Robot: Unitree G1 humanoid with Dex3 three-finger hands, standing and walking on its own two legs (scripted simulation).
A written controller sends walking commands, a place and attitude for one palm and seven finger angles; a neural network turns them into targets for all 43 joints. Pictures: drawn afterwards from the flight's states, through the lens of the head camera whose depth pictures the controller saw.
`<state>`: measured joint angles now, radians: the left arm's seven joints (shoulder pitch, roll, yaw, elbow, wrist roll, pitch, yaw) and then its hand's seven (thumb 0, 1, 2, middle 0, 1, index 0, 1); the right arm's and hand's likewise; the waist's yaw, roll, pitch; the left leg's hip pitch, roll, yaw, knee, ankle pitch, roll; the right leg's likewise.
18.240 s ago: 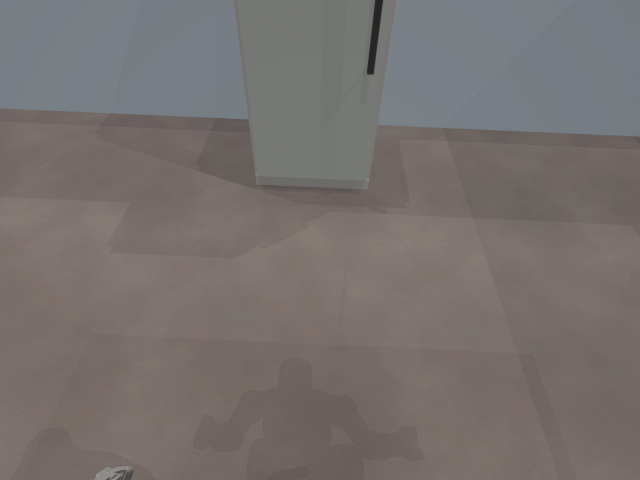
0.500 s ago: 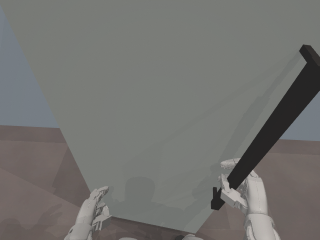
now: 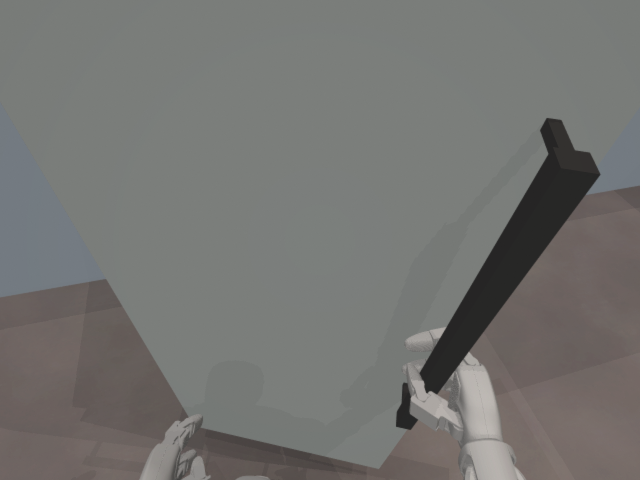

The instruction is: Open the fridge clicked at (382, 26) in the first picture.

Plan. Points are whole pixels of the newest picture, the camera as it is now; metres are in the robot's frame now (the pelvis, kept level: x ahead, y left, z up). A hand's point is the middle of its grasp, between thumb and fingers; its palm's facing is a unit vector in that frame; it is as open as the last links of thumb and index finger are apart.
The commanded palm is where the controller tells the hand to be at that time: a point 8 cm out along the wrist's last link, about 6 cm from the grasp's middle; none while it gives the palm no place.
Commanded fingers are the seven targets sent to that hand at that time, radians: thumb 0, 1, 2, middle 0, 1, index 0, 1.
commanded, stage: walk backward, drawing the door open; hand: right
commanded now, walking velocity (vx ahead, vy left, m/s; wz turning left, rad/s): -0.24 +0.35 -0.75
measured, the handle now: (451, 329) +0.28 -0.11 +0.10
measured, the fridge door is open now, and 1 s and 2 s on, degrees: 27 66 76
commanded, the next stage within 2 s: stop walking and hold the door back in 1.16 s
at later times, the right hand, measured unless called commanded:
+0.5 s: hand out of the picture +0.08 -0.01 +0.03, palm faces +0.34 +0.93 -0.14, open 5.8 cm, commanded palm +0.03 -0.05 +0.02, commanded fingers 0.00 -0.90 -0.90 0.45 1.40 0.45 1.40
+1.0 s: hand out of the picture -0.02 +0.09 +0.03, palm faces +0.79 +0.58 -0.19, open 5.6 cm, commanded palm -0.08 +0.09 +0.02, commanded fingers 0.00 -0.90 -0.90 0.45 1.40 0.45 1.40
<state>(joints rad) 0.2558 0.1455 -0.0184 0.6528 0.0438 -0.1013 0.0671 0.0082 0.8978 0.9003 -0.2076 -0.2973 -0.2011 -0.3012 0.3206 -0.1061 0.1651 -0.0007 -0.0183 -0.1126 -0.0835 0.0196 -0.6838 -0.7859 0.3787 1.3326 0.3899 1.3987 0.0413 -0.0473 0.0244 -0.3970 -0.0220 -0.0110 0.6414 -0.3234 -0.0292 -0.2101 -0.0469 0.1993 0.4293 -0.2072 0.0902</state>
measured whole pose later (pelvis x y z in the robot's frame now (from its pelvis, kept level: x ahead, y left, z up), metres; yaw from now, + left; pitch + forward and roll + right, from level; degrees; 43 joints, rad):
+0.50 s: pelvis -0.08 +0.17 +0.01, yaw -26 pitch -2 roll +5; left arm 0.30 0.17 -0.02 0.64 0.05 -0.13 0.06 0.01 0.90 0.90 -0.21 -0.30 -0.20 -0.30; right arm 0.31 -0.13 0.16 -0.02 -0.07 -0.10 -0.06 0.02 -0.68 -0.80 0.37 1.33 0.39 1.40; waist 0.04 -0.05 0.06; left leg -0.57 -0.03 0.03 1.10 -0.33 -0.05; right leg -0.18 -0.12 0.11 0.43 -0.22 0.05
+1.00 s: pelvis -0.06 +0.37 -0.01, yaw -47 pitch +1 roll +0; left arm 0.18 0.22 0.02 0.59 0.03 -0.10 0.13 0.01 0.90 0.90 -0.20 -0.30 -0.20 -0.30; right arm 0.36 -0.18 -0.03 -0.12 -0.01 -0.12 -0.09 0.01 -0.66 -0.79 0.38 1.35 0.44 1.40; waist 0.02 0.03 0.04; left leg -0.37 0.05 0.29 0.52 -0.17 0.10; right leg -0.19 -0.01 -0.12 0.56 -0.41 0.00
